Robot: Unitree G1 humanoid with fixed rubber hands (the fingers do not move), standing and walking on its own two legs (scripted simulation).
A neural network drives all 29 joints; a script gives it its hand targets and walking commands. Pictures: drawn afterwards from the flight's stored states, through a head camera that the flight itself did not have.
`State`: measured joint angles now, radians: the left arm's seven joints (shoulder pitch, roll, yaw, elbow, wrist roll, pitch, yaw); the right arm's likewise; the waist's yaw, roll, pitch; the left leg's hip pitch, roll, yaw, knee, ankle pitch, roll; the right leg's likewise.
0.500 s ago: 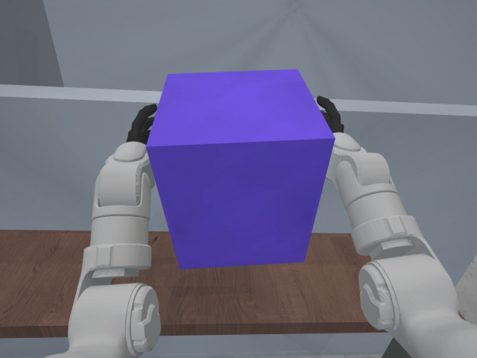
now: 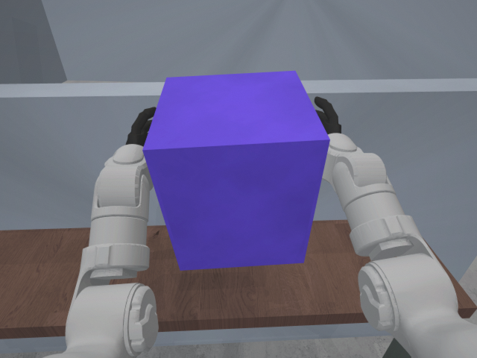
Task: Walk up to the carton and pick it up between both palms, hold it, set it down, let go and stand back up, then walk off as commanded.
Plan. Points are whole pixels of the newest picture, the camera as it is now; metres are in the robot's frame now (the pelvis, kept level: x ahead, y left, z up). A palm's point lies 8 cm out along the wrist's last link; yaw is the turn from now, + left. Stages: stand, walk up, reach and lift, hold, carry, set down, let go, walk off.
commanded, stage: hold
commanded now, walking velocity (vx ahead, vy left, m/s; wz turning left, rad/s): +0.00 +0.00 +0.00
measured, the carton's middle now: (236, 172) +0.37 +0.02 +0.21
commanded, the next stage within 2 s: none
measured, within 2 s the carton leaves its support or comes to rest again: neither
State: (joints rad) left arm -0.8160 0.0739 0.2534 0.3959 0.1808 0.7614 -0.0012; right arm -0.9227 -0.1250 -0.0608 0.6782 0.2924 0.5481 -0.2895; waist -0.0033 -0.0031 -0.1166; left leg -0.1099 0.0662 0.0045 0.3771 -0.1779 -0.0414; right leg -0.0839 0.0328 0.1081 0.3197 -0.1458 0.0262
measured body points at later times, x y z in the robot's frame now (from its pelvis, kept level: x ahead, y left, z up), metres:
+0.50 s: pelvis -0.01 +0.00 +0.00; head -0.11 -0.01 +0.44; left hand +0.36 +0.16 +0.27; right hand +0.38 -0.15 +0.26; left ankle +0.02 +0.14 -0.75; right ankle +0.02 -0.14 -0.75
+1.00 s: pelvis +0.00 +0.00 +0.00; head -0.10 +0.04 +0.44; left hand +0.36 +0.19 +0.26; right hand +0.38 -0.11 +0.29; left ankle +0.02 +0.14 -0.75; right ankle +0.02 -0.14 -0.75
